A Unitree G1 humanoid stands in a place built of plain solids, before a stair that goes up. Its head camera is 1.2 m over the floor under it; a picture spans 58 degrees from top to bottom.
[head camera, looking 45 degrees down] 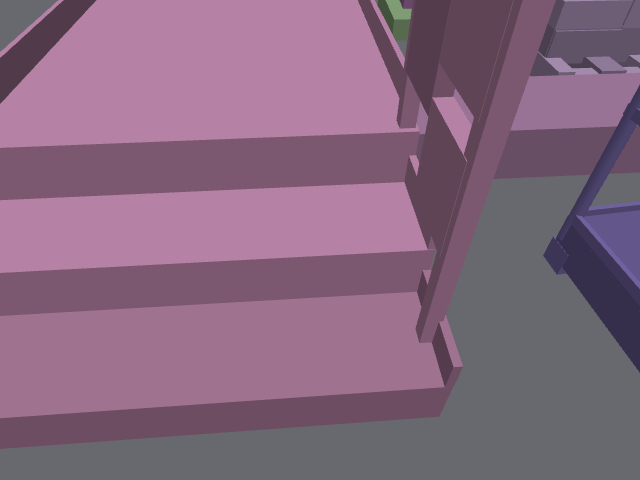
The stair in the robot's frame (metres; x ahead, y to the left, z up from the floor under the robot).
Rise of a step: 0.18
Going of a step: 0.30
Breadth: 1.30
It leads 4 degrees to the left of straight ahead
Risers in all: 3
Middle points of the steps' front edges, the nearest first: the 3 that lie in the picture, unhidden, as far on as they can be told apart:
0.46 0.31 0.18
0.76 0.34 0.36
1.05 0.36 0.54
